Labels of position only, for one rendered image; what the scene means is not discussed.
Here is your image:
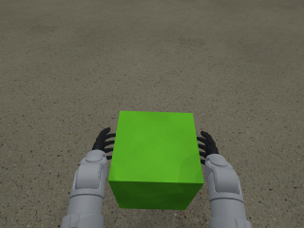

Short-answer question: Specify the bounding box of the left robot forearm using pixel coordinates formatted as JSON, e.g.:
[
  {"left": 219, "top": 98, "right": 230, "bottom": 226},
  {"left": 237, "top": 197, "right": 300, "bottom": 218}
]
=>
[{"left": 61, "top": 149, "right": 107, "bottom": 228}]

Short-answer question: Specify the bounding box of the carton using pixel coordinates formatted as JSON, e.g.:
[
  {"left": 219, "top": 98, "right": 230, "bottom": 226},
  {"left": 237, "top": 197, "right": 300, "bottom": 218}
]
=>
[{"left": 108, "top": 110, "right": 204, "bottom": 210}]

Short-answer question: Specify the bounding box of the robot left hand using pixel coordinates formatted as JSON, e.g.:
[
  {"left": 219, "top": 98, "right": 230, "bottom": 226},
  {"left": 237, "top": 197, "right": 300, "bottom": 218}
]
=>
[{"left": 92, "top": 127, "right": 116, "bottom": 160}]

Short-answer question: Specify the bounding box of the right robot forearm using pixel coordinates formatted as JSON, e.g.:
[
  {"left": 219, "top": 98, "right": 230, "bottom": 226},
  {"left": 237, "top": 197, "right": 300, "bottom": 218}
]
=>
[{"left": 204, "top": 154, "right": 252, "bottom": 228}]

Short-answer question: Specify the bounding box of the robot right hand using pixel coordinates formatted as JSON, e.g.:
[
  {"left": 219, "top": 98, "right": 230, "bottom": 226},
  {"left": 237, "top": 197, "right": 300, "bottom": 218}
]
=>
[{"left": 197, "top": 130, "right": 219, "bottom": 165}]

